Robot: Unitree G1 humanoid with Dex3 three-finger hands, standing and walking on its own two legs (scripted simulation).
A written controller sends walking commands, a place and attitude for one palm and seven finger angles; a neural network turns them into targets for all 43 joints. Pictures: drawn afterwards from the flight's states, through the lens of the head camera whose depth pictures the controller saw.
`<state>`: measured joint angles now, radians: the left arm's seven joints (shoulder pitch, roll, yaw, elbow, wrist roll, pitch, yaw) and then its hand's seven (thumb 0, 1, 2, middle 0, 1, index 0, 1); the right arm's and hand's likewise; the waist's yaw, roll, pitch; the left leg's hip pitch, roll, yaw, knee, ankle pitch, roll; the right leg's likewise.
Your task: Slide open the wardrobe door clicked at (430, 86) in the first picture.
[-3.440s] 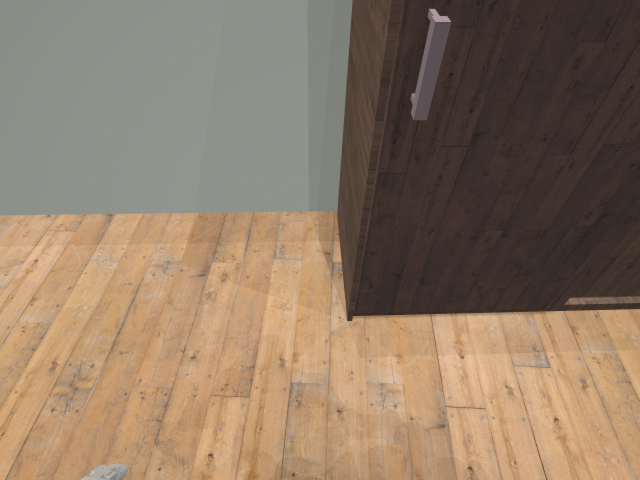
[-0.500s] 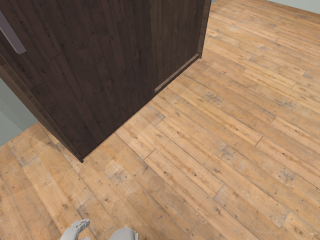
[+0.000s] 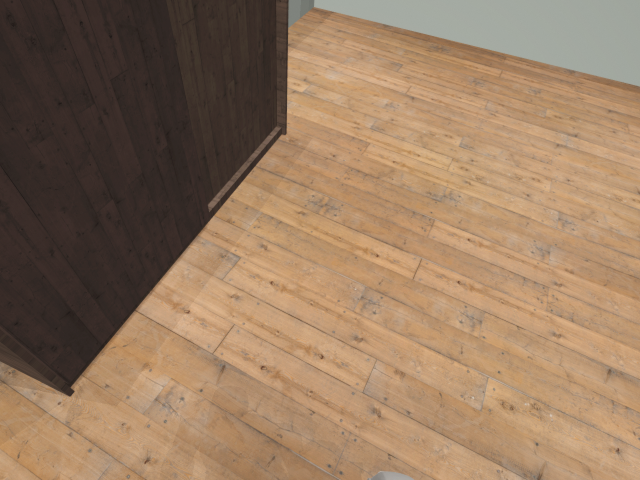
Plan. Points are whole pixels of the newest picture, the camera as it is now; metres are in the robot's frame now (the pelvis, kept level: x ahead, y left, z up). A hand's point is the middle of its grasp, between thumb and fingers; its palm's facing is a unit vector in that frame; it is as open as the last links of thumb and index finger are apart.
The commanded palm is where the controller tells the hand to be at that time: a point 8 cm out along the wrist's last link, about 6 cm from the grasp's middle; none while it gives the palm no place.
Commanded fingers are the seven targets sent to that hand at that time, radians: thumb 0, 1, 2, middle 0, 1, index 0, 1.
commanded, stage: walk to a spot facing it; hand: left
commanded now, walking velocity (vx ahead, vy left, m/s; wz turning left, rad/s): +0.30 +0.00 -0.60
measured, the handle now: out of the picture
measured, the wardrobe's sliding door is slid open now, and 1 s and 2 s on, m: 0.00 0.00 0.00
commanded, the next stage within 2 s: turn to face it in 0.94 s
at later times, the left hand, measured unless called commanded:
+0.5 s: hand (246, 460) +0.18 +0.11 -0.18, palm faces -0.19 -0.97 -0.17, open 7.3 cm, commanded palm none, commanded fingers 0.00 0.90 0.90 -0.20 -0.30 -0.20 -0.30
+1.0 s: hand (301, 284) +0.49 +0.06 -0.17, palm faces -0.46 -0.87 -0.17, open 7.4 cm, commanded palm none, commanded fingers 0.00 0.90 0.90 -0.20 -0.30 -0.20 -0.30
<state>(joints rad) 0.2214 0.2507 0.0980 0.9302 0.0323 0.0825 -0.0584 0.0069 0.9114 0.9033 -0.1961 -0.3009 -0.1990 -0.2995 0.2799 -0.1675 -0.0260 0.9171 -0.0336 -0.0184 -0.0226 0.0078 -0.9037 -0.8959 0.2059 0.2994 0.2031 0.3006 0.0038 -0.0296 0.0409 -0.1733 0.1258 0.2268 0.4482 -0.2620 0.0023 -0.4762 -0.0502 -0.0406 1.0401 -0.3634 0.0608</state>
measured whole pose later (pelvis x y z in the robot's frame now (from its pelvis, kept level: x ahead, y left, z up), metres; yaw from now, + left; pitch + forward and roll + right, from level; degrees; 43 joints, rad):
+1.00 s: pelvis +0.31 -0.07 +0.00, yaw -30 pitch -1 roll -1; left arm 0.15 0.22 0.10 0.96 0.03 0.04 -0.04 0.00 0.91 0.90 -0.19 -0.30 -0.20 -0.30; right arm 0.35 -0.16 -0.05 1.04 -0.03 -0.05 -0.02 0.00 -0.93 -0.90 0.20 0.30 0.20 0.30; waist -0.01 -0.03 0.08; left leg -0.08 0.12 0.36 0.43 -0.31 0.01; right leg -0.59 -0.10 -0.09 0.93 -0.19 0.04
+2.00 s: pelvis +0.36 -0.15 -0.01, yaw -6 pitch +1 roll +0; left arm 0.16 0.22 0.06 0.89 0.00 0.03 0.02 0.01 0.91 0.90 -0.20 -0.30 -0.20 -0.30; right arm 0.20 -0.23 -0.08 0.91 -0.03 0.05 0.01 0.01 -0.90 -0.90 0.21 0.30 0.20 0.30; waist -0.03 0.03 0.05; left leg -0.38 -0.04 -0.09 0.54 -0.17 0.00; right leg -0.28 -0.03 -0.02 0.61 -0.36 0.07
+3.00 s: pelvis +0.33 -0.17 -0.01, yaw +31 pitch -1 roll +1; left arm 0.16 0.17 0.02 0.85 0.02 0.01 0.02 0.00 0.91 0.90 -0.20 -0.30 -0.20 -0.30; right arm 0.20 -0.26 -0.10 0.93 -0.03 0.08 0.02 0.01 -0.91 -0.90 0.20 0.30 0.20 0.30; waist -0.04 0.05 0.07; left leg -0.49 -0.03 -0.04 1.14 -0.42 -0.06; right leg -0.22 -0.08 -0.12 0.55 -0.31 0.00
